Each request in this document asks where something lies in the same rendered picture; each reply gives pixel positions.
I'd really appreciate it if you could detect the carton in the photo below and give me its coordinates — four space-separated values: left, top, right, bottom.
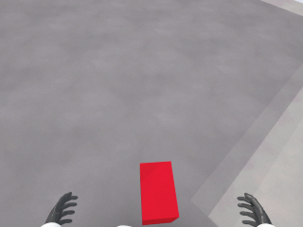
139 161 179 225

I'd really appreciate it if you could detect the robot right hand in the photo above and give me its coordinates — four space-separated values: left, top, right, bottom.
237 193 273 227

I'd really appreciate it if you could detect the robot left hand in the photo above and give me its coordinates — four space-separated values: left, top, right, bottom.
45 192 78 225

